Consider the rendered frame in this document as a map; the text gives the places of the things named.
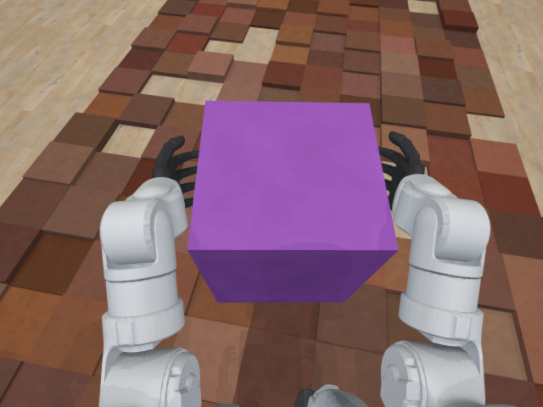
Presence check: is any robot right upper arm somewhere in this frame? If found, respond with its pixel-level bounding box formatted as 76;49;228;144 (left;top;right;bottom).
380;341;517;407

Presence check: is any robot right hand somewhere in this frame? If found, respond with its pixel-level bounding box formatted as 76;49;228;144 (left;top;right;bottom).
378;131;425;210

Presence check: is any robot left upper arm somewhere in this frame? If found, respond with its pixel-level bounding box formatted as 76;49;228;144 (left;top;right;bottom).
100;348;202;407

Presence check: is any robot right shin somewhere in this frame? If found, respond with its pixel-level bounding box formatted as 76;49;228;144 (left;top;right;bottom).
312;384;339;397

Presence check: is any robot left forearm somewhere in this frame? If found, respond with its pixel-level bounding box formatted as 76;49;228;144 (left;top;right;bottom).
99;177;188;407

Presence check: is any carton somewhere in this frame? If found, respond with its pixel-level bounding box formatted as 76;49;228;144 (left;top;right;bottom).
188;101;399;303

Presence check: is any robot right forearm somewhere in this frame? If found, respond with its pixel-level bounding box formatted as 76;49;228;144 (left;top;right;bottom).
392;174;490;403

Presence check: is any robot left hand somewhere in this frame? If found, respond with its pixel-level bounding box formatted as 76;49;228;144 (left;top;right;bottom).
152;136;199;208

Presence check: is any right robot thigh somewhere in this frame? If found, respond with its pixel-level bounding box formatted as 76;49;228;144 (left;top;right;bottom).
307;389;368;407

